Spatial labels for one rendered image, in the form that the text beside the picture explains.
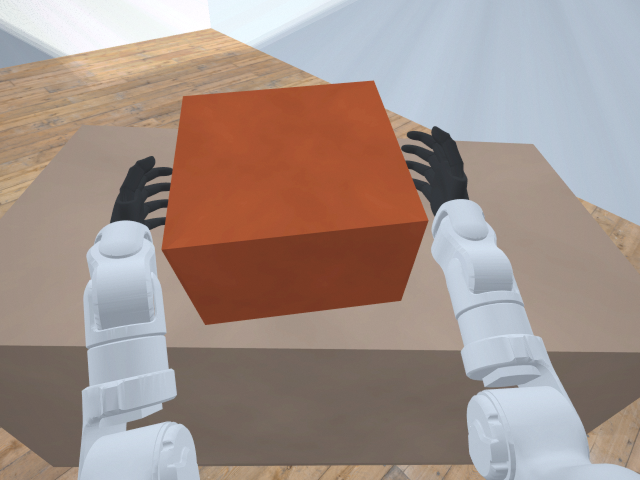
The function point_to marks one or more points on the left robot hand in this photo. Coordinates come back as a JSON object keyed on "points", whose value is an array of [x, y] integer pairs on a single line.
{"points": [[130, 205]]}

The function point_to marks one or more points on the right robot forearm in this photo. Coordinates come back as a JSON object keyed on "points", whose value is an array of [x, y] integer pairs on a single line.
{"points": [[500, 348]]}

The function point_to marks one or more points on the right robot hand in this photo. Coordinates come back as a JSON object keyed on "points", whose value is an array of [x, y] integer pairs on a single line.
{"points": [[446, 177]]}

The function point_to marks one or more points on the carton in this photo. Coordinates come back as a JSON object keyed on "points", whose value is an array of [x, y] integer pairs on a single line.
{"points": [[290, 200]]}

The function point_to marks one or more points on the right robot upper arm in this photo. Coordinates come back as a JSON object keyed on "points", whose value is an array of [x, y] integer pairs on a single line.
{"points": [[531, 433]]}

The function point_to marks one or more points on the left robot upper arm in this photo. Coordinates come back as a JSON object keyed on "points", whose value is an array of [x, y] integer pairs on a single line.
{"points": [[163, 451]]}

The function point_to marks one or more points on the left robot forearm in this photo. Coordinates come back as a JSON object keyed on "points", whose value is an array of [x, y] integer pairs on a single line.
{"points": [[129, 376]]}

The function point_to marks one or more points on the pedestal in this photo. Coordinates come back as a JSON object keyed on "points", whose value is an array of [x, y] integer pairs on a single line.
{"points": [[379, 384]]}

